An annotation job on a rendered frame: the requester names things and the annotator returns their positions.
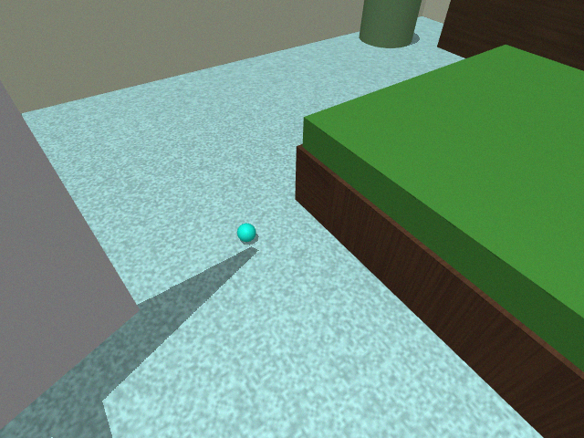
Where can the bed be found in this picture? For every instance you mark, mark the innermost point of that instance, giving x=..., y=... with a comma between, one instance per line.
x=462, y=191

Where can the ball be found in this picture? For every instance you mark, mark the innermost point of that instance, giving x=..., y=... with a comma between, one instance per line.
x=246, y=232

